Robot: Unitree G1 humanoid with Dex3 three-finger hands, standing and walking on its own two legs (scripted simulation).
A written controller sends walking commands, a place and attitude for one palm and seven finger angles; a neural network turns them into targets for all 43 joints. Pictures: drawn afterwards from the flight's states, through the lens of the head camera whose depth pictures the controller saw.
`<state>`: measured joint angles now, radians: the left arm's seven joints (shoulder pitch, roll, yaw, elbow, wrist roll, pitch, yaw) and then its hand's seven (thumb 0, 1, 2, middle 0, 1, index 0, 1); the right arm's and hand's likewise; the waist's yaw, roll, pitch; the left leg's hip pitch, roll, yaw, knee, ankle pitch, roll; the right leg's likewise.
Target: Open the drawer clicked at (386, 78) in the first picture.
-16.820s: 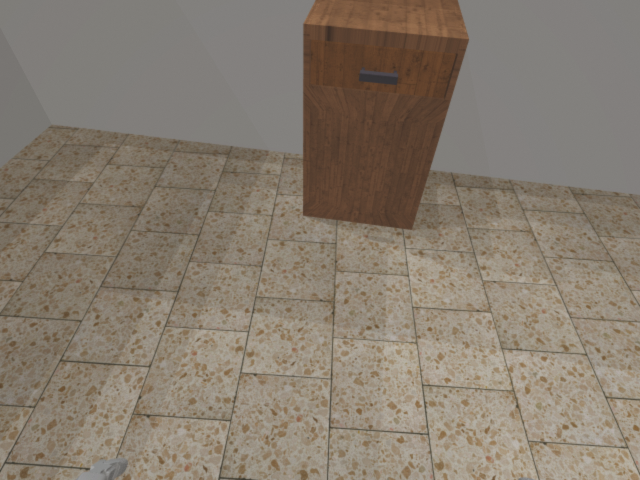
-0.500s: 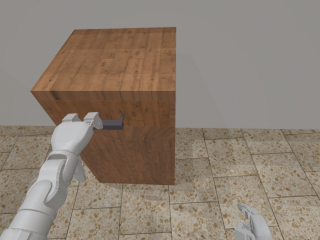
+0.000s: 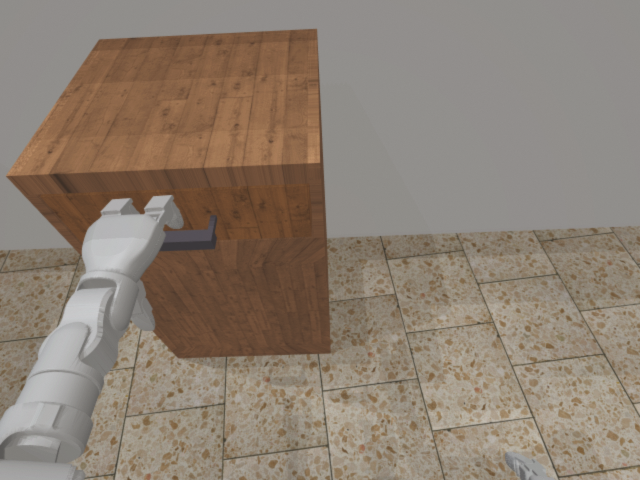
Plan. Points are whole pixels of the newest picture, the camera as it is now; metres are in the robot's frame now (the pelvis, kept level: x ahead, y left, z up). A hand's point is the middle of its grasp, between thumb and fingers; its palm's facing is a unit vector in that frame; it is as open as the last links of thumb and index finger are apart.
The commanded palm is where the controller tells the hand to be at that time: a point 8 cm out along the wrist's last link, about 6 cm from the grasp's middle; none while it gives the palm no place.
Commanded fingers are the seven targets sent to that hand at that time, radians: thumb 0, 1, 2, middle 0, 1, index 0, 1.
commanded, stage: move the hooked fingers above the handle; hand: left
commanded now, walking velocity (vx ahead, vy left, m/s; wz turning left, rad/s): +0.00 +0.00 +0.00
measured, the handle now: (182, 230) +0.50 +0.29 -0.06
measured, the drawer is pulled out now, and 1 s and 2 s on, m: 0.00 0.00 0.00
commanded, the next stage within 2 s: none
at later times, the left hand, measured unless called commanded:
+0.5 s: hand (155, 243) +0.43 +0.29 +0.01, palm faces -0.02 -0.03 -1.00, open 13.9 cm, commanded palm +0.40 +0.28 +0.07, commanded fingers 0.00 -0.50 0.30 -0.30 -1.20 -0.30 -1.20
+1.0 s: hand (171, 238) +0.45 +0.28 -0.01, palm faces -0.08 -0.03 -1.00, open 13.8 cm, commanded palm +0.43 +0.27 +0.05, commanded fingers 0.00 -0.50 0.30 -0.30 -1.20 -0.30 -1.20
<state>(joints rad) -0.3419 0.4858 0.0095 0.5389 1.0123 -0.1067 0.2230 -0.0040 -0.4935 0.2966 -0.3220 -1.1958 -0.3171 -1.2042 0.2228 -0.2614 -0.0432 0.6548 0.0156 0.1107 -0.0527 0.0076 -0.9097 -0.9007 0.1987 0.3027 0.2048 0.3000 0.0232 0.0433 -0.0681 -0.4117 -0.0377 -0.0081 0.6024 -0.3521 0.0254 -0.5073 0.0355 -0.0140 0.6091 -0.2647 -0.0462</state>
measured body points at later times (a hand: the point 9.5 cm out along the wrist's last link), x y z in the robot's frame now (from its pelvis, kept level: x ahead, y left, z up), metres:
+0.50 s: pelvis +0.00 +0.03 -0.01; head +0.08 +0.02 +0.43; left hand +0.42 +0.28 +0.07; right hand +0.07 -0.24 -0.14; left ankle -0.04 +0.11 -0.73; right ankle +0.02 -0.09 -0.73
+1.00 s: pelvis +0.01 +0.03 -0.02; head +0.10 +0.02 +0.42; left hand +0.45 +0.27 +0.05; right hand +0.05 -0.24 -0.15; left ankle -0.04 +0.11 -0.73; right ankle +0.02 -0.09 -0.73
